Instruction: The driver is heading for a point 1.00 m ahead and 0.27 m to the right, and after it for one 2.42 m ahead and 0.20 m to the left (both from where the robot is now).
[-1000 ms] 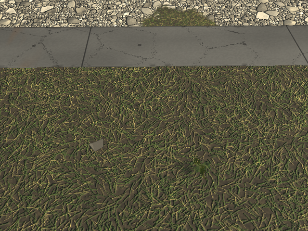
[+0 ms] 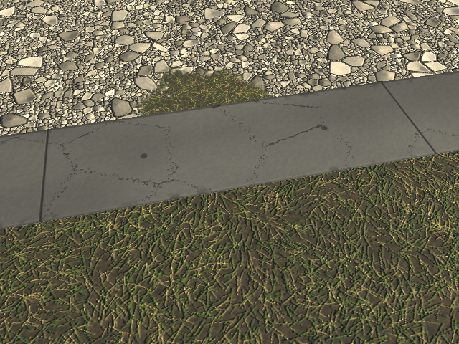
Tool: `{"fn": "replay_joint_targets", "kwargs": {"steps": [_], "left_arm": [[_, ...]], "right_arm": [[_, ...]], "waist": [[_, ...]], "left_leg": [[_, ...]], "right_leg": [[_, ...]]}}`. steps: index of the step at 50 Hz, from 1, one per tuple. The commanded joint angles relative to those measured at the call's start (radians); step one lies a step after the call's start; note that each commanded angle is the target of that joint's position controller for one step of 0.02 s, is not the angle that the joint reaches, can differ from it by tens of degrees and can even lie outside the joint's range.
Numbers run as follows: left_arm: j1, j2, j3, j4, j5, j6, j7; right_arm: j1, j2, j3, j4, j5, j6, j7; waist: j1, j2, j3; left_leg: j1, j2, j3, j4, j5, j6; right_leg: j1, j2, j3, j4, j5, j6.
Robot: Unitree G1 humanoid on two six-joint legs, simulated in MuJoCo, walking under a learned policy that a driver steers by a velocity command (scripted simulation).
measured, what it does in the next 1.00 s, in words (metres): walks ahead, turning right: right foot, then left foot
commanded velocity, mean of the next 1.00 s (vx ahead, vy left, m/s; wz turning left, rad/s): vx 0.98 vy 0.00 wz -0.82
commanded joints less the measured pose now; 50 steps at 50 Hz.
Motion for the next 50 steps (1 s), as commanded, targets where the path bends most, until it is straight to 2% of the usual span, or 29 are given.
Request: {"fn": "replay_joint_targets", "kwargs": {"steps": [1,4,7,8,10,11,12,13,14,15,16,18,19,21,22,24,28,30,31,32,33,34,35,37,39,42,46,48,50], "left_arm": [[-0.069,0.007,-0.009,-0.064,-0.01,0.003,-0.013],[-0.182,0.007,-0.018,-0.103,-0.001,-0.009,-0.025],[-0.178,0.035,-0.018,-0.104,0.0,-0.012,-0.03],[-0.118,0.056,-0.012,-0.086,-0.003,-0.009,-0.027],[0.192,0.139,0.025,-0.001,-0.005,-0.001,-0.012],[0.421,0.194,0.059,0.068,-0.007,-0.001,0.008],[0.397,0.207,0.083,0.085,-0.034,0.002,0.032],[0.282,0.267,0.083,0.065,-0.014,0.005,0.033],[0.272,0.307,0.095,0.038,0.009,0.006,0.038],[0.261,0.228,0.085,0.031,0.018,0.002,0.048],[0.221,0.181,0.072,0.042,0.015,-0.002,0.051],[0.171,0.167,0.06,0.025,0.002,-0.037,0.056],[0.16,0.154,0.051,0.023,-0.003,-0.051,0.057],[0.154,0.189,0.058,0.011,-0.004,-0.074,0.053],[0.183,0.171,0.055,0.02,-0.009,-0.079,0.05],[0.204,0.198,0.069,0.02,-0.013,-0.078,0.043],[0.247,0.222,0.083,0.018,-0.019,-0.069,0.038],[0.22,0.256,0.091,0.007,-0.009,-0.068,0.042],[0.175,0.293,0.097,-0.002,-0.005,-0.07,0.038],[0.119,0.252,0.086,-0.023,0.0,-0.08,0.034],[0.123,0.064,0.038,-0.068,-0.012,-0.089,0.039],[0.228,0.064,0.016,-0.125,-0.05,-0.084,0.04],[0.159,0.133,0.02,-0.086,-0.018,-0.059,0.049],[0.026,0.144,0.027,-0.089,0.02,-0.037,0.022],[0.013,0.088,0.008,-0.135,0.034,-0.017,-0.01],[-0.055,0.057,-0.012,-0.182,0.033,-0.004,-0.022],[-0.188,0.091,-0.028,-0.238,0.029,-0.01,-0.034],[-0.266,0.054,-0.049,-0.252,0.032,-0.03,-0.046],[-0.251,0.044,-0.056,-0.231,0.043,-0.051,-0.038]], "right_arm": [[-0.058,-0.033,0.007,-0.057,0.001,-0.034,-0.001],[0.003,-0.061,0.012,-0.031,0.006,-0.029,-0.028],[0.035,-0.133,0.007,-0.026,0.008,-0.014,-0.065],[0.02,-0.165,-0.001,-0.032,0.006,-0.001,-0.081],[-0.08,-0.222,-0.021,-0.065,-0.008,0.029,-0.096],[-0.164,-0.241,-0.031,-0.096,-0.02,0.044,-0.088],[-0.235,-0.196,-0.027,-0.128,-0.012,0.043,-0.054],[-0.198,-0.017,0.022,-0.201,-0.034,0.018,-0.04],[-0.204,-0.034,0.034,-0.298,-0.002,-0.009,-0.033],[-0.241,-0.098,0.033,-0.29,-0.015,-0.036,-0.027],[-0.269,-0.119,0.026,-0.283,-0.019,-0.038,-0.022],[-0.263,-0.108,0.035,-0.278,-0.058,0.002,-0.023],[-0.274,-0.099,0.039,-0.284,-0.063,0.027,-0.02],[-0.376,-0.087,0.051,-0.337,-0.053,0.046,-0.01],[-0.45,-0.086,0.055,-0.357,-0.043,0.045,-0.005],[-0.518,-0.057,0.069,-0.388,-0.018,0.045,0.003],[-0.557,-0.094,0.062,-0.417,-0.002,0.037,-0.003],[-0.424,-0.165,0.032,-0.381,0.0,0.03,-0.019],[-0.25,-0.21,0.009,-0.343,0.002,0.024,-0.033],[-0.02,-0.268,-0.018,-0.294,-0.01,0.021,-0.054],[0.126,-0.334,-0.037,-0.267,-0.056,0.017,-0.067],[-0.012,-0.372,-0.05,-0.287,-0.056,0.021,-0.051],[-0.154,-0.244,-0.035,-0.32,-0.048,0.029,-0.042],[-0.154,-0.137,-0.008,-0.279,-0.038,0.038,-0.032],[-0.107,-0.11,0.002,-0.205,-0.025,0.021,-0.029],[-0.071,-0.083,0.011,-0.151,-0.005,-0.013,-0.005],[-0.08,-0.138,0.004,-0.125,-0.005,-0.027,-0.001],[-0.031,-0.152,0.009,-0.094,0.005,-0.02,-0.003],[0.03,-0.206,0.004,-0.049,0.017,-0.01,-0.004]], "waist": [[0.037,0.055,0.154],[0.02,0.028,0.164],[0.049,0.097,0.086],[0.088,0.127,0.044],[0.251,0.172,-0.094],[0.356,0.146,-0.168],[0.327,-0.035,-0.107],[0.138,-0.178,-0.053],[0.133,-0.152,-0.223],[0.118,0.046,-0.111],[0.063,0.145,-0.005],[-0.012,0.187,0.068],[-0.031,0.195,0.084],[-0.013,0.147,0.116],[0.017,0.147,0.135],[0.061,0.057,0.096],[0.109,-0.021,0.032],[0.042,-0.026,-0.063],[-0.068,-0.013,-0.159],[-0.182,0.003,-0.267],[-0.18,0.259,-0.369],[-0.042,0.498,-0.435],[-0.038,0.281,-0.263],[-0.05,0.049,-0.077],[-0.003,0.139,-0.037],[0.023,0.103,0.024],[0.044,0.089,0.104],[0.02,0.055,0.145],[0.027,0.088,0.109]], "left_leg": [[-0.171,0.217,-0.037,-0.276,0.352,-0.077],[-0.036,0.215,0.052,-0.269,0.656,-0.091],[0.114,0.243,0.093,-0.116,1.261,-0.121],[0.153,0.263,0.093,-0.019,1.415,-0.124],[0.096,0.31,0.056,0.357,1.557,-0.103],[-0.054,0.305,0.023,0.702,1.373,-0.077],[-0.296,0.119,0.016,1.092,0.457,-0.065],[-0.682,0.023,-0.097,1.375,-0.216,-0.077],[-0.877,0.019,-0.312,1.402,-0.193,-0.093],[-0.907,0.086,-0.347,1.258,-0.106,-0.074],[-0.849,0.123,-0.336,1.145,-0.053,-0.075],[-0.724,0.172,-0.338,1.013,-0.055,-0.112],[-0.671,0.192,-0.323,0.937,-0.06,-0.133],[-0.586,0.209,-0.277,0.728,0.047,-0.159],[-0.551,0.203,-0.252,0.63,0.129,-0.163],[-0.454,0.167,-0.236,0.421,0.328,-0.144],[-0.369,0.099,-0.247,0.202,0.382,-0.111],[-0.191,0.049,-0.256,0.16,0.265,-0.095],[-0.003,0.047,-0.246,0.162,0.187,-0.084],[0.26,0.138,-0.307,0.223,0.055,-0.064],[0.496,0.428,-0.658,0.145,-0.328,-0.033],[0.473,0.571,-1.203,-0.104,-0.507,0.05],[0.314,0.512,-1.079,-0.123,-0.644,0.06],[0.092,0.4,-0.67,-0.087,-0.199,0.015],[-0.03,0.36,-0.567,-0.133,-0.116,0.025],[-0.072,0.335,-0.412,-0.177,0.132,0.027],[-0.139,0.287,-0.193,-0.305,0.287,0.026],[-0.188,0.275,-0.144,-0.339,0.542,0.031],[-0.08,0.263,-0.148,-0.237,0.943,0.032]], "right_leg": [[0.006,-0.003,-0.039,-0.122,0.151,-0.013],[0.022,0.036,-0.154,-0.354,0.189,-0.036],[0.188,0.141,-0.258,-0.508,0.175,-0.074],[0.256,0.174,-0.272,-0.524,0.138,-0.081],[0.569,0.212,-0.229,-0.522,0.0,-0.126],[0.81,0.192,-0.125,-0.586,-0.102,-0.177],[0.907,0.149,-0.009,-0.67,-0.16,-0.215],[0.991,0.009,0.325,-0.573,0.111,-0.297],[1.131,-0.14,0.743,-0.85,-0.262,-0.456],[1.011,-0.166,0.811,-1.029,-0.466,-0.389],[0.84,-0.13,0.719,-1.066,-0.468,-0.323],[0.594,-0.049,0.593,-1.063,-0.295,-0.286],[0.49,-0.012,0.53,-1.073,-0.27,-0.272],[0.341,0.051,0.443,-1.113,-0.17,-0.257],[0.324,0.096,0.38,-1.096,-0.046,-0.227],[0.349,0.133,0.344,-1.074,0.049,-0.179],[0.562,0.092,0.386,-0.973,0.249,-0.117],[0.638,0.09,0.398,-0.788,0.466,-0.07],[0.606,0.113,0.372,-0.58,0.513,-0.047],[0.45,0.152,0.336,-0.303,0.39,-0.03],[0.175,0.242,0.239,0.048,-0.378,-0.026],[-0.011,0.231,0.159,0.207,-0.434,-0.021],[-0.064,0.138,0.124,0.244,-0.307,-0.023],[-0.019,0.063,0.085,0.142,-0.223,-0.006],[-0.001,0.025,0.097,0.105,-0.218,0.007],[-0.053,0.033,0.124,0.038,-0.157,0.007],[0.02,0.061,0.045,-0.302,0.025,0.014],[0.199,0.091,-0.058,-0.506,0.068,0.004],[0.328,0.143,-0.114,-0.618,0.063,-0.008]]}}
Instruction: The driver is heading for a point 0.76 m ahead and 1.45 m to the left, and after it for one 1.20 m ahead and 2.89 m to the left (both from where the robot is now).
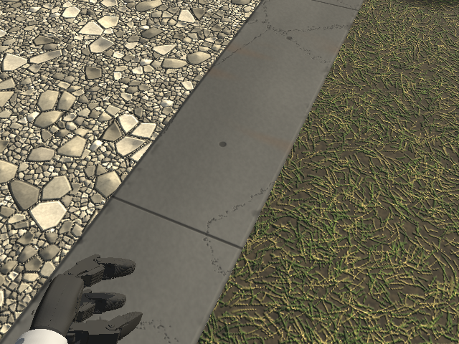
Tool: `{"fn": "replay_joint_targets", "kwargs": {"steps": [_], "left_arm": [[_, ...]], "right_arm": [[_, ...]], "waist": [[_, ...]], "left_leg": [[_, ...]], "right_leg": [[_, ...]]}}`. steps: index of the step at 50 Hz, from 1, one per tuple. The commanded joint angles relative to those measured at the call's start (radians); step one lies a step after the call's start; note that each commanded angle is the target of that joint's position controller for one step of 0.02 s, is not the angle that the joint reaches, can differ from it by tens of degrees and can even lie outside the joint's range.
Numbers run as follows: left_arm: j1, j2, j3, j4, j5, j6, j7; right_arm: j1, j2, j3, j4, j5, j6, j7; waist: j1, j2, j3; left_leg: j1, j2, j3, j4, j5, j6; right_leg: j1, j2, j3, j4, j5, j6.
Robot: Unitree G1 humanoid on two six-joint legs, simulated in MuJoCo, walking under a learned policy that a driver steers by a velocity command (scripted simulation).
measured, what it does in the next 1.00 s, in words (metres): walks ahead, turning left: right foot, then left foot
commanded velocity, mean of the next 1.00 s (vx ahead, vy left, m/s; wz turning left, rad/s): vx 0.17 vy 0.00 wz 0.75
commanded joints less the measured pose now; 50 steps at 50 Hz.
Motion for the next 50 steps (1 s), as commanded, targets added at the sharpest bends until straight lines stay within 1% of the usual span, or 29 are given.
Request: {"fn": "replay_joint_targets", "kwargs": {"steps": [1,2,3,4,5,6,7,8,9,10,14,17,20,23,24,25,26,27,28,29,30,32,35,40,44,46,48,49,50], "left_arm": [[0.089,0.031,-0.001,-0.002,0.018,-0.034,0.013],[0.25,0.062,0.013,0.058,0.023,-0.041,0.027],[0.385,0.1,0.027,0.106,0.035,-0.05,0.045],[0.478,0.181,0.046,0.129,0.06,-0.054,0.067],[0.472,0.214,0.056,0.096,0.043,-0.054,0.07],[0.464,0.202,0.078,0.082,-0.024,-0.031,0.077],[0.374,0.138,0.06,0.083,-0.037,-0.028,0.082],[0.33,0.069,0.043,0.098,-0.036,-0.028,0.087],[0.305,0.038,0.035,0.109,-0.036,-0.028,0.098],[0.311,0.028,0.032,0.117,-0.039,-0.031,0.106],[0.243,0.038,0.044,0.119,-0.039,-0.046,0.114],[0.215,0.021,0.042,0.126,-0.038,-0.043,0.119],[0.239,0.063,0.061,0.128,-0.04,-0.035,0.117],[0.287,0.102,0.082,0.133,-0.046,-0.01,0.11],[0.298,0.108,0.087,0.136,-0.05,0.001,0.11],[0.321,0.108,0.09,0.142,-0.052,0.016,0.108],[0.374,0.119,0.093,0.126,-0.041,0.028,0.102],[0.412,0.048,0.073,0.065,-0.031,0.051,0.097],[0.379,0.054,0.062,0.059,-0.004,0.067,0.105],[0.316,0.075,0.066,0.05,-0.015,0.067,0.109],[0.263,0.077,0.068,0.048,-0.022,0.062,0.113],[0.271,0.086,0.073,0.06,-0.007,0.07,0.12],[0.278,0.048,0.062,0.066,-0.015,0.086,0.114],[0.22,0.055,0.06,0.045,-0.024,0.083,0.117],[0.213,0.07,0.061,0.045,-0.037,0.069,0.118],[0.248,0.077,0.063,0.054,-0.045,0.062,0.124],[0.331,0.091,0.069,0.075,-0.046,0.053,0.141],[0.358,0.149,0.084,0.077,-0.039,0.048,0.156],[0.323,0.269,0.109,0.047,-0.024,0.051,0.158]], "right_arm": [[-0.079,-0.201,-0.025,-0.048,0.016,-0.011,-0.008],[-0.081,-0.216,-0.026,-0.042,0.022,-0.004,-0.016],[-0.093,-0.21,-0.023,-0.043,0.038,-0.001,-0.02],[-0.069,-0.125,-0.006,-0.08,0.043,-0.001,-0.018],[0.116,-0.01,0.014,-0.088,0.076,0.014,-0.033],[0.03,-0.124,-0.017,-0.101,0.067,0.034,-0.046],[-0.058,-0.114,-0.02,-0.122,0.053,0.04,-0.042],[-0.097,-0.09,-0.02,-0.124,0.034,0.049,-0.036],[-0.107,-0.07,-0.021,-0.12,0.019,0.067,-0.027],[-0.089,-0.052,-0.027,-0.112,0.0,0.092,-0.019],[-0.142,0.001,-0.038,-0.166,-0.008,0.138,-0.01],[-0.227,0.013,-0.03,-0.21,-0.01,0.143,0.011],[-0.295,-0.006,-0.031,-0.243,-0.012,0.15,0.032],[-0.344,-0.048,-0.045,-0.289,-0.017,0.153,0.033],[-0.326,-0.053,-0.05,-0.292,-0.019,0.148,0.028],[-0.254,-0.062,-0.057,-0.273,-0.026,0.134,0.019],[-0.188,-0.166,-0.084,-0.266,-0.028,0.118,-0.001],[-0.189,-0.306,-0.116,-0.288,-0.008,0.125,-0.008],[-0.166,-0.306,-0.128,-0.311,0.031,0.132,-0.005],[-0.22,-0.262,-0.117,-0.316,0.017,0.145,-0.011],[-0.294,-0.208,-0.101,-0.32,0.009,0.159,-0.016],[-0.385,-0.141,-0.084,-0.347,0.013,0.168,-0.019],[-0.36,-0.165,-0.095,-0.344,0.006,0.158,-0.007],[-0.338,-0.192,-0.11,-0.349,-0.002,0.167,-0.001],[-0.352,-0.199,-0.115,-0.352,-0.008,0.17,0.007],[-0.38,-0.196,-0.116,-0.356,-0.006,0.17,0.012],[-0.425,-0.182,-0.111,-0.362,0.007,0.165,0.013],[-0.409,-0.147,-0.101,-0.363,0.018,0.158,0.008],[-0.39,-0.095,-0.091,-0.388,0.038,0.154,0.001]], "waist": [[0.154,0.123,0.05],[0.227,0.147,-0.044],[0.297,0.159,-0.115],[0.291,0.05,-0.262],[0.183,-0.154,-0.548],[0.24,-0.045,-0.622],[0.19,-0.038,-0.439],[0.159,-0.026,-0.267],[0.127,-0.055,-0.161],[0.104,-0.058,-0.102],[0.034,-0.073,-0.082],[0.031,-0.101,-0.057],[0.059,-0.083,-0.054],[0.088,-0.068,-0.035],[0.084,-0.054,-0.04],[0.056,0.009,-0.07],[0.038,0.217,-0.086],[0.099,0.36,-0.151],[0.044,0.233,-0.264],[0.055,0.154,-0.175],[0.083,0.111,-0.067],[0.122,0.131,-0.038],[0.116,0.073,-0.094],[0.076,0.129,-0.083],[0.07,0.159,-0.077],[0.087,0.183,-0.075],[0.139,0.196,-0.065],[0.144,0.12,-0.071],[0.126,-0.142,-0.099]], "left_leg": [[-0.216,0.184,-0.087,0.091,1.139,0.144],[-0.202,0.177,-0.099,0.285,1.184,0.123],[-0.278,0.138,-0.093,0.508,1.061,0.099],[-0.474,0.054,-0.082,0.842,0.427,0.082],[-0.667,-0.047,-0.194,1.265,-0.305,0.073],[-0.705,-0.03,-0.258,1.323,-0.232,0.076],[-0.754,0.017,-0.24,1.245,-0.149,0.074],[-0.781,0.047,-0.212,1.148,-0.117,0.067],[-0.769,0.061,-0.205,1.1,-0.09,0.053],[-0.702,0.061,-0.194,1.084,-0.072,0.042],[-0.69,0.066,-0.162,1.01,0.042,0.032],[-0.618,0.076,-0.129,0.775,0.269,0.06],[-0.541,0.052,-0.085,0.618,0.319,0.086],[-0.525,0.02,-0.044,0.541,0.164,0.123],[-0.494,-0.001,-0.034,0.492,0.136,0.139],[-0.404,-0.026,-0.05,0.412,0.168,0.164],[-0.285,0.1,-0.299,0.312,0.576,0.217],[-0.129,0.329,-0.716,0.304,0.963,0.407],[-0.117,0.353,-0.817,0.19,0.661,0.456],[-0.194,0.309,-0.745,0.153,0.355,0.428],[-0.298,0.242,-0.655,0.124,0.212,0.369],[-0.411,0.141,-0.549,0.119,0.204,0.293],[-0.402,0.106,-0.548,0.149,0.275,0.27],[-0.384,0.086,-0.678,0.119,0.009,0.256],[-0.399,0.061,-0.751,0.121,-0.022,0.228],[-0.442,0.041,-0.778,0.121,-0.008,0.201],[-0.548,-0.012,-0.776,0.124,-0.071,0.13],[-0.632,-0.087,-0.707,0.193,-0.186,0.064],[-0.769,-0.231,-0.473,0.49,-0.268,0.009]], "right_leg": [[0.406,0.103,-0.102,-0.164,0.006,-0.015],[0.568,0.109,-0.068,-0.22,0.047,-0.028],[0.753,0.047,-0.022,-0.298,0.195,-0.035],[1.02,-0.201,0.155,-0.183,0.602,-0.052],[1.3,-0.545,0.48,-0.047,1.285,-0.175],[1.202,-0.497,0.419,-0.102,1.201,-0.208],[1.031,-0.428,0.317,-0.19,0.958,-0.169],[0.877,-0.365,0.233,-0.26,0.782,-0.116],[0.752,-0.323,0.17,-0.328,0.687,-0.092],[0.629,-0.307,0.112,-0.374,0.673,-0.079],[0.492,-0.31,-0.029,-0.461,0.54,-0.105],[0.441,-0.248,-0.173,-0.448,0.386,-0.056],[0.467,-0.272,-0.217,-0.393,0.274,-0.022],[0.53,-0.323,-0.218,-0.263,0.261,0.011],[0.546,-0.322,-0.23,-0.176,0.269,0.03],[0.532,-0.289,-0.253,-0.007,0.24,0.06],[0.391,-0.192,-0.28,0.279,-0.047,0.127],[0.094,0.017,-0.183,0.553,-0.728,0.193],[0.064,0.002,0.023,0.599,-0.709,0.196],[0.044,-0.013,0.056,0.57,-0.605,0.185],[0.048,-0.036,0.062,0.483,-0.498,0.172],[0.143,-0.036,0.049,0.38,-0.385,0.164],[0.197,0.002,0.059,0.287,-0.37,0.164],[0.195,0.046,0.095,0.128,-0.342,0.155],[0.283,0.092,0.107,-0.002,-0.345,0.128],[0.388,0.118,0.104,-0.11,-0.353,0.106],[0.578,0.12,0.096,-0.332,-0.289,0.083],[0.691,0.006,0.18,-0.484,-0.328,0.057],[0.743,-0.29,0.499,-0.59,-0.518,-0.044]]}}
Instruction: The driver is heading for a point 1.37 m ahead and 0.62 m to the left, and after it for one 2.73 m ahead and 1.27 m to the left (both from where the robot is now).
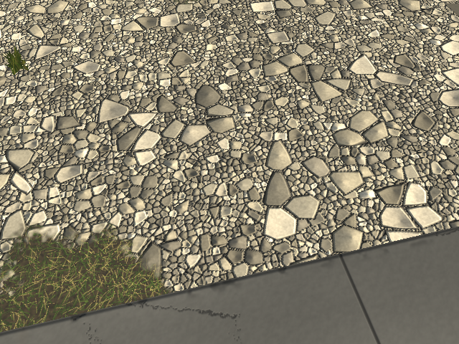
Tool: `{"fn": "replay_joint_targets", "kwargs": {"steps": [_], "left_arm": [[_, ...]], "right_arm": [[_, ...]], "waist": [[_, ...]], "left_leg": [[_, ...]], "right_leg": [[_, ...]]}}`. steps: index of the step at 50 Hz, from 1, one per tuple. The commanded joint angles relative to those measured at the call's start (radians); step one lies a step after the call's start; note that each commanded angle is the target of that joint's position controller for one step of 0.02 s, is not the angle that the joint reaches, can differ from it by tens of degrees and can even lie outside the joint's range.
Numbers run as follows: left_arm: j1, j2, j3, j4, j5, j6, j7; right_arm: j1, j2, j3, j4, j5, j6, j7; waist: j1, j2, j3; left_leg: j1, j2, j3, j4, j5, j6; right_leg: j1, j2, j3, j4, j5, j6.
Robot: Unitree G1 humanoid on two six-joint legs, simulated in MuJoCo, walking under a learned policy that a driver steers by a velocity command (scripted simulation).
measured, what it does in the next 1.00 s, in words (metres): steps on the spot, turning left: left foot, then right foot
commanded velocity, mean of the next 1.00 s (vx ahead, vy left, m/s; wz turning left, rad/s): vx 0.00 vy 0.00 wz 0.76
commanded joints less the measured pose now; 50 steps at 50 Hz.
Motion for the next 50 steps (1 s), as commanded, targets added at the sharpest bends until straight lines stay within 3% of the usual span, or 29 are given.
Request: {"fn": "replay_joint_targets", "kwargs": {"steps": [1,2,3,4,7,11,15,17,19,20,21,22,23,24,25,26,27,28,31,36,37,41,43,44,45,46,47,48,50], "left_arm": [[-0.044,0.251,0.065,-0.09,0.031,-0.012,0.011],[-0.065,0.152,0.04,-0.101,0.026,-0.009,0.007],[-0.103,0.103,0.024,-0.106,0.022,-0.008,0.002],[-0.122,0.096,0.02,-0.114,0.018,-0.009,0.0],[-0.064,0.102,0.021,-0.122,0.021,-0.011,0.0],[0.074,0.149,0.046,-0.083,0.021,-0.014,-0.007],[0.057,0.167,0.061,-0.082,0.022,-0.014,-0.032],[0.059,0.173,0.066,-0.079,0.013,-0.015,-0.045],[0.065,0.179,0.072,-0.075,-0.003,-0.013,-0.054],[0.056,0.178,0.074,-0.073,-0.016,-0.008,-0.057],[0.088,0.167,0.075,-0.064,-0.016,-0.004,-0.06],[0.12,0.083,0.055,-0.099,0.005,0.006,-0.063],[-0.007,0.082,0.041,-0.177,0.031,0.021,-0.049],[-0.042,0.112,0.045,-0.168,0.029,0.026,-0.043],[-0.036,0.114,0.047,-0.154,0.012,0.02,-0.041],[-0.024,0.125,0.05,-0.133,0.009,0.012,-0.039],[-0.001,0.137,0.055,-0.12,0.019,0.013,-0.039],[0.024,0.14,0.055,-0.101,0.025,0.017,-0.04],[0.024,0.116,0.044,-0.094,0.018,0.026,-0.042],[-0.044,0.113,0.033,-0.111,0.012,0.021,-0.035],[-0.021,0.115,0.033,-0.098,0.009,0.019,-0.034],[0.01,0.101,0.023,-0.076,-0.008,0.014,-0.027],[0.047,0.065,0.011,-0.057,-0.008,0.013,-0.031],[0.053,0.026,-0.005,-0.047,0.001,0.006,-0.031],[0.015,0.065,-0.006,-0.053,0.017,-0.003,-0.027],[-0.061,0.182,0.014,-0.086,0.015,-0.007,-0.033],[0.005,0.19,0.025,-0.052,0.005,-0.001,-0.047],[0.018,0.192,0.032,-0.038,-0.001,0.002,-0.059],[0.074,0.21,0.052,-0.021,-0.006,0.006,-0.062]], "right_arm": [[-0.005,-0.13,-0.031,-0.077,-0.024,-0.029,-0.015],[-0.014,-0.172,-0.044,-0.059,-0.037,-0.029,-0.01],[0.024,-0.147,-0.038,-0.045,-0.037,-0.022,0.003],[0.059,-0.128,-0.032,-0.035,-0.036,-0.01,0.015],[0.034,-0.111,-0.014,-0.041,-0.01,0.006,0.038],[-0.075,-0.078,0.007,-0.085,-0.008,0.011,0.048],[-0.103,-0.056,0.019,-0.111,0.007,0.014,0.053],[-0.106,-0.058,0.017,-0.119,0.012,0.014,0.046],[-0.097,-0.061,0.013,-0.125,0.005,0.013,0.038],[-0.05,-0.058,0.01,-0.112,-0.006,0.006,0.03],[0.039,-0.104,-0.004,-0.08,-0.023,-0.008,0.014],[0.073,-0.243,-0.029,-0.083,-0.025,-0.023,-0.003],[0.132,-0.325,-0.062,-0.098,0.0,-0.029,-0.005],[0.134,-0.26,-0.048,-0.084,0.004,-0.029,-0.009],[0.063,-0.214,-0.03,-0.087,0.003,-0.023,-0.018],[-0.015,-0.182,-0.019,-0.099,-0.001,-0.016,-0.024],[-0.049,-0.163,-0.011,-0.109,0.006,-0.015,-0.03],[-0.053,-0.153,-0.005,-0.108,0.005,-0.015,-0.027],[-0.006,-0.176,-0.013,-0.086,0.0,-0.024,-0.018],[0.042,-0.201,-0.021,-0.07,-0.012,-0.022,-0.012],[0.03,-0.194,-0.018,-0.068,-0.015,-0.022,-0.013],[0.015,-0.126,0.017,-0.047,-0.024,-0.026,-0.018],[-0.012,-0.083,0.043,-0.032,-0.013,-0.027,-0.029],[-0.015,-0.039,0.066,-0.019,-0.007,-0.032,-0.039],[0.047,-0.008,0.078,-0.001,-0.023,-0.038,-0.043],[0.116,-0.051,0.065,0.002,-0.025,-0.035,-0.045],[0.069,-0.108,0.051,0.01,-0.026,-0.029,-0.054],[0.023,-0.122,0.047,0.003,-0.025,-0.033,-0.056],[-0.031,-0.114,0.045,-0.006,-0.017,-0.041,-0.049]], "waist": [[0.017,-0.215,-0.06],[0.003,-0.127,-0.065],[-0.028,-0.104,-0.062],[-0.042,-0.126,-0.072],[0.007,-0.155,-0.051],[0.084,-0.187,-0.062],[0.078,-0.23,-0.091],[0.075,-0.249,-0.103],[0.06,-0.248,-0.112],[0.02,-0.208,-0.122],[-0.026,-0.079,-0.146],[0.009,0.212,-0.128],[-0.071,0.254,-0.175],[-0.071,0.139,-0.158],[-0.032,0.119,-0.091],[0.005,0.093,-0.061],[0.022,0.106,-0.062],[0.031,0.091,-0.083],[0.024,0.053,-0.104],[-0.008,0.081,-0.089],[0.001,0.084,-0.102],[0.002,0.111,-0.131],[0.039,0.083,-0.125],[0.06,0.048,-0.12],[0.014,-0.089,-0.109],[-0.046,-0.201,-0.072],[-0.001,-0.227,-0.063],[0.009,-0.235,-0.013],[0.05,-0.233,-0.02]], "left_leg": [[-0.272,0.027,0.156,0.402,-0.331,-0.069],[-0.192,0.101,0.171,0.532,-0.263,-0.07],[-0.152,0.104,0.18,0.617,-0.209,-0.059],[-0.153,0.112,0.195,0.703,-0.172,-0.055],[-0.22,0.16,0.26,0.703,-0.144,-0.074],[-0.246,0.218,0.306,0.525,-0.204,-0.1],[-0.065,0.231,0.373,0.333,-0.254,-0.069],[0.007,0.215,0.414,0.244,-0.246,-0.048],[0.071,0.203,0.427,0.13,-0.218,-0.022],[0.163,0.193,0.421,0.004,-0.126,-0.004],[0.328,0.225,0.3,-0.128,-0.007,0.024],[0.473,0.5,-0.097,-0.156,0.359,0.09],[0.451,0.601,-0.272,-0.128,0.604,0.266],[0.477,0.549,-0.177,-0.129,0.53,0.273],[0.401,0.485,-0.1,-0.143,0.44,0.244],[0.345,0.413,-0.046,-0.154,0.367,0.207],[0.312,0.378,-0.024,-0.152,0.385,0.196],[0.293,0.358,-0.011,-0.146,0.419,0.191],[0.286,0.339,-0.057,-0.137,0.371,0.195],[0.276,0.329,-0.205,-0.133,0.209,0.21],[0.283,0.337,-0.189,-0.123,0.239,0.206],[0.207,0.337,-0.141,-0.076,0.471,0.171],[0.155,0.329,-0.132,-0.073,0.378,0.135],[0.111,0.303,-0.109,-0.081,0.216,0.086],[0.081,0.237,-0.021,0.003,0.019,0.039],[0.039,0.118,0.122,0.05,-0.195,0.008],[0.111,0.134,0.174,0.04,-0.258,0.002],[0.097,0.131,0.199,0.063,-0.236,0.0],[-0.01,0.109,0.22,0.21,-0.278,-0.018]], "right_leg": [[0.164,-0.473,0.444,-0.361,-0.2,-0.201],[0.084,-0.426,0.314,-0.309,-0.049,-0.201],[0.047,-0.347,0.183,-0.267,0.069,-0.168],[0.063,-0.301,0.095,-0.242,0.137,-0.148],[0.152,-0.278,-0.029,-0.208,0.241,-0.148],[0.319,-0.348,-0.069,-0.163,0.411,-0.17],[0.261,-0.367,-0.186,-0.107,0.48,-0.142],[0.243,-0.381,-0.221,-0.066,0.486,-0.12],[0.222,-0.406,-0.245,0.005,0.462,-0.085],[0.169,-0.4,-0.283,0.089,0.406,-0.043],[0.032,-0.36,-0.325,0.262,0.253,0.017],[-0.281,-0.239,-0.365,0.538,-0.387,0.082],[-0.419,-0.129,-0.168,0.651,-0.472,0.11],[-0.445,-0.165,-0.1,0.699,-0.392,0.109],[-0.429,-0.171,-0.086,0.679,-0.29,0.1],[-0.395,-0.177,-0.076,0.637,-0.203,0.097],[-0.36,-0.166,-0.082,0.628,-0.162,0.099],[-0.324,-0.15,-0.083,0.628,-0.139,0.099],[-0.301,-0.116,-0.071,0.545,-0.128,0.094],[-0.287,-0.06,-0.03,0.389,-0.129,0.073],[-0.267,-0.061,-0.039,0.367,-0.119,0.066],[-0.05,-0.062,-0.091,0.259,-0.134,0.031],[0.104,-0.075,-0.099,0.059,-0.043,0.007],[0.218,-0.094,-0.067,-0.133,0.075,-0.004],[0.257,-0.209,0.134,-0.22,0.079,-0.023],[0.184,-0.351,0.338,-0.236,0.162,-0.109],[0.094,-0.37,0.401,-0.24,0.174,-0.184],[0.082,-0.318,0.383,-0.227,0.158,-0.175],[0.16,-0.271,0.377,-0.21,0.158,-0.163]]}}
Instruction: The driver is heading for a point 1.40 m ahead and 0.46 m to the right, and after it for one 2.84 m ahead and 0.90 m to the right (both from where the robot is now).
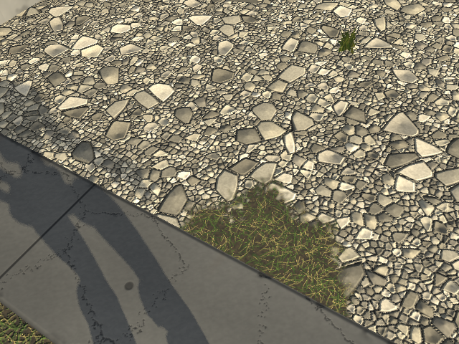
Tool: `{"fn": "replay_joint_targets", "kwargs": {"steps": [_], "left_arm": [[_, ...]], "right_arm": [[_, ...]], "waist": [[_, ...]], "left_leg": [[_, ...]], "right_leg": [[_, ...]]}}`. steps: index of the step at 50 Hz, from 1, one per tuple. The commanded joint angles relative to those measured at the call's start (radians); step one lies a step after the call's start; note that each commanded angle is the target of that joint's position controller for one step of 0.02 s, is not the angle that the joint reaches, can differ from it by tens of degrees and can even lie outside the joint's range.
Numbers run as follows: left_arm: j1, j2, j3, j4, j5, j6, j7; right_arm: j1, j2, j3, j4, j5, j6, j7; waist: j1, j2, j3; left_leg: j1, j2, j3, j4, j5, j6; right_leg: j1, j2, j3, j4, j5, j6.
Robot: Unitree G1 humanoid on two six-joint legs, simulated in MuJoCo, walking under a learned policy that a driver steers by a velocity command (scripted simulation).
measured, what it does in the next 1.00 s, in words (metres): steps to the right, turning right: left foot, then right foot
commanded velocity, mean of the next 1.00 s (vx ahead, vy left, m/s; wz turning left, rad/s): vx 0.21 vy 0.00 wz -0.61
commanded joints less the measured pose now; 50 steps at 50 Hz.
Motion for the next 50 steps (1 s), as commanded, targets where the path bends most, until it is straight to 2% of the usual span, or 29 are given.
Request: {"fn": "replay_joint_targets", "kwargs": {"steps": [1,4,10,12,14,15,16,17,18,19,20,21,23,26,30,32,34,37,39,40,41,42,43,44,45,46,47,48,50], "left_arm": [[0.027,0.242,0.082,-0.041,-0.01,-0.01,-0.002],[0.007,0.225,0.1,-0.05,-0.014,-0.002,-0.004],[0.027,0.228,0.128,-0.052,-0.003,0.018,-0.01],[-0.004,0.234,0.134,-0.061,0.0,0.021,-0.014],[-0.067,0.229,0.133,-0.075,-0.007,0.023,-0.014],[-0.067,0.196,0.123,-0.083,-0.013,0.019,-0.01],[-0.003,0.117,0.105,-0.097,-0.02,0.012,-0.007],[0.016,0.181,0.118,-0.076,0.011,0.01,0.004],[-0.007,0.236,0.132,-0.069,0.021,0.013,0.002],[0.015,0.224,0.133,-0.052,0.022,0.019,-0.007],[0.045,0.204,0.127,-0.039,0.021,0.029,-0.018],[0.066,0.196,0.122,-0.03,0.015,0.037,-0.031],[0.023,0.184,0.11,-0.047,0.003,0.044,-0.047],[-0.072,0.161,0.093,-0.089,0.0,0.049,-0.058],[-0.13,0.134,0.081,-0.129,-0.006,0.056,-0.068],[-0.186,0.142,0.078,-0.158,-0.003,0.059,-0.081],[-0.257,0.157,0.081,-0.192,0.002,0.062,-0.103],[-0.323,0.134,0.071,-0.217,0.011,0.05,-0.118],[-0.254,0.097,0.054,-0.185,0.021,0.024,-0.103],[-0.159,0.072,0.044,-0.14,0.028,0.006,-0.089],[0.004,0.073,0.045,-0.073,0.041,-0.016,-0.071],[0.236,0.158,0.077,0.014,0.057,-0.032,-0.046],[0.358,0.299,0.099,0.012,0.057,-0.048,-0.02],[0.27,0.299,0.1,-0.018,0.05,-0.05,0.005],[0.21,0.229,0.076,-0.017,0.047,-0.053,0.016],[0.142,0.174,0.056,-0.013,0.038,-0.061,0.016],[0.089,0.149,0.047,-0.021,0.031,-0.071,0.016],[0.07,0.125,0.037,-0.024,0.025,-0.082,0.016],[0.097,0.117,0.034,-0.004,0.017,-0.11,0.009]], "right_arm": [[0.009,-0.157,-0.051,-0.065,0.002,-0.017,-0.001],[-0.001,-0.116,-0.04,-0.067,0.006,-0.017,-0.004],[-0.042,-0.11,-0.029,-0.086,0.017,-0.033,-0.015],[-0.006,-0.12,-0.03,-0.077,0.02,-0.043,-0.021],[0.073,-0.126,-0.032,-0.054,0.018,-0.053,-0.035],[0.1,-0.174,-0.044,-0.045,0.011,-0.059,-0.047],[0.065,-0.283,-0.064,-0.071,0.001,-0.055,-0.053],[-0.043,-0.293,-0.064,-0.098,-0.017,-0.048,-0.045],[-0.044,-0.21,-0.043,-0.099,-0.017,-0.047,-0.039],[-0.069,-0.152,-0.026,-0.1,-0.009,-0.049,-0.035],[-0.081,-0.137,-0.02,-0.105,-0.005,-0.051,-0.034],[-0.08,-0.134,-0.019,-0.108,-0.005,-0.052,-0.038],[-0.017,-0.138,-0.023,-0.098,-0.006,-0.051,-0.036],[0.078,-0.161,-0.039,-0.075,-0.007,-0.048,-0.034],[0.098,-0.175,-0.055,-0.067,-0.01,-0.05,-0.021],[0.138,-0.197,-0.068,-0.061,-0.019,-0.059,-0.007],[0.141,-0.223,-0.08,-0.06,-0.022,-0.07,-0.001],[0.187,-0.227,-0.086,-0.034,-0.02,-0.084,0.007],[0.18,-0.212,-0.081,-0.002,-0.013,-0.083,0.022],[0.149,-0.199,-0.076,0.011,-0.006,-0.079,0.029],[0.114,-0.182,-0.068,0.021,0.013,-0.076,0.029],[0.08,-0.132,-0.046,0.01,0.013,-0.084,0.031],[0.015,-0.025,-0.013,-0.07,0.012,-0.092,0.045],[-0.034,-0.116,-0.04,-0.069,0.007,-0.088,0.036],[-0.036,-0.142,-0.052,-0.058,0.026,-0.095,0.044],[0.034,-0.152,-0.056,-0.019,0.034,-0.1,0.058],[0.085,-0.151,-0.061,0.02,0.023,-0.09,0.065],[0.123,-0.138,-0.058,0.053,0.007,-0.075,0.069],[0.111,-0.106,-0.051,0.057,0.008,-0.059,0.084]], "waist": [[-0.009,-0.207,-0.027],[-0.019,-0.154,-0.075],[0.012,-0.184,-0.115],[-0.004,-0.195,-0.12],[-0.059,-0.191,-0.11],[-0.064,-0.124,-0.107],[-0.023,0.128,-0.128],[-0.007,0.138,-0.053],[0.004,0.061,-0.035],[0.025,0.038,-0.022],[0.036,0.061,-0.024],[0.032,0.094,-0.034],[-0.004,0.098,-0.04],[-0.062,0.111,-0.042],[-0.073,0.12,-0.051],[-0.106,0.13,-0.076],[-0.119,0.139,-0.033],[-0.134,0.066,0.011],[-0.092,0.047,0.024],[-0.035,0.034,0.029],[0.057,-0.015,0.007],[0.171,-0.168,-0.109],[0.219,-0.438,-0.192],[0.207,-0.213,-0.066],[0.156,-0.132,0.017],[0.082,-0.132,0.043],[0.033,-0.138,0.041],[0.011,-0.145,0.038],[0.002,-0.138,0.061]], "left_leg": [[-0.197,0.013,0.032,0.195,-0.076,-0.029],[-0.226,0.024,0.038,0.266,-0.051,-0.057],[-0.172,0.013,0.03,0.114,-0.025,-0.047],[-0.08,-0.001,0.029,0.017,-0.004,-0.03],[0.1,0.0,0.036,-0.199,0.099,-0.01],[0.214,0.099,-0.04,-0.334,0.103,0.014],[0.287,0.386,-0.341,-0.44,-0.081,0.095],[0.126,0.503,-0.442,-0.459,-0.023,0.173],[0.072,0.476,-0.339,-0.407,0.149,0.191],[0.051,0.405,-0.214,-0.369,0.287,0.171],[0.071,0.35,-0.115,-0.343,0.385,0.151],[0.101,0.324,-0.047,-0.318,0.48,0.146],[0.174,0.318,0.025,-0.282,0.618,0.149],[0.284,0.362,0.053,-0.257,0.707,0.168],[0.288,0.405,0.12,-0.237,0.739,0.174],[0.273,0.435,0.104,-0.329,0.255,0.164],[0.258,0.472,0.057,-0.423,-0.123,0.149],[0.266,0.505,0.059,-0.461,-0.175,0.137],[0.186,0.475,0.111,-0.453,-0.094,0.135],[0.102,0.437,0.173,-0.411,-0.025,0.128],[-0.054,0.383,0.258,-0.269,0.117,0.117],[-0.268,0.282,0.358,0.045,0.223,0.089],[-0.601,0.156,0.324,0.422,-0.204,0.05],[-0.737,0.112,0.094,0.569,-0.1,0.06],[-0.733,0.142,-0.002,0.588,0.02,0.074],[-0.669,0.164,0.008,0.565,0.109,0.07],[-0.621,0.176,0.029,0.561,0.155,0.058],[-0.585,0.18,0.054,0.587,0.19,0.047],[-0.576,0.184,0.066,0.632,0.261,0.036]], "right_leg": [[0.159,-0.232,0.415,-0.194,0.175,-0.144],[0.174,-0.175,0.381,-0.166,0.211,-0.139],[0.157,-0.144,0.484,-0.163,0.113,-0.141],[0.102,-0.128,0.511,-0.156,0.108,-0.116],[-0.026,-0.073,0.498,-0.133,0.012,-0.048],[-0.136,-0.006,0.443,-0.079,-0.149,0.012],[-0.269,0.125,0.241,0.168,-0.334,0.068],[-0.328,0.132,0.087,0.379,-0.343,0.082],[-0.284,0.046,0.07,0.504,-0.291,0.081],[-0.265,0.036,0.057,0.576,-0.242,0.076],[-0.27,0.026,0.041,0.644,-0.205,0.079],[-0.287,0.018,0.014,0.696,-0.187,0.087],[-0.322,-0.007,-0.025,0.673,-0.175,0.106],[-0.371,-0.038,-0.057,0.583,-0.185,0.12],[-0.309,-0.064,-0.096,0.455,-0.206,0.104],[-0.271,-0.084,-0.12,0.4,-0.203,0.076],[-0.291,-0.095,-0.134,0.362,-0.217,0.055],[-0.281,-0.095,-0.131,0.275,-0.266,0.013],[-0.129,-0.052,-0.144,0.143,-0.288,-0.029],[0.018,-0.024,-0.17,0.025,-0.218,-0.05],[0.281,0.015,-0.194,-0.103,-0.089,-0.066],[0.625,-0.057,-0.063,-0.131,-0.163,-0.085],[0.813,-0.405,0.415,-0.277,-0.535,-0.141],[0.642,-0.472,0.488,-0.3,-0.457,-0.179],[0.56,-0.417,0.315,-0.276,-0.36,-0.137],[0.48,-0.35,0.185,-0.29,-0.238,-0.087],[0.436,-0.303,0.093,-0.303,-0.147,-0.045],[0.395,-0.273,0.017,-0.312,-0.059,-0.017],[0.313,-0.267,-0.046,-0.361,0.046,0.004]]}}
Velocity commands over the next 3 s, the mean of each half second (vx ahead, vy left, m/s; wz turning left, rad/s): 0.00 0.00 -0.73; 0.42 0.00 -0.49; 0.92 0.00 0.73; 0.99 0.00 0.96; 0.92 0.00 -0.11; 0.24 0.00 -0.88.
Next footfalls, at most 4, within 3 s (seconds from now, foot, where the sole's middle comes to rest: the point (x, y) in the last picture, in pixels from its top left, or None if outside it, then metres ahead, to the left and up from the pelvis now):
0.30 left None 0.07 0.11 -0.78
0.84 right None -0.02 -0.12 -0.78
1.28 left None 0.39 -0.29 -0.78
1.70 right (445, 255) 0.76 -0.58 -0.78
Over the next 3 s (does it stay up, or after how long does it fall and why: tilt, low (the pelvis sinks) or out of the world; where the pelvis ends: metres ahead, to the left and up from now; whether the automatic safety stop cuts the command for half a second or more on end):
stays up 1.47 -0.25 0.00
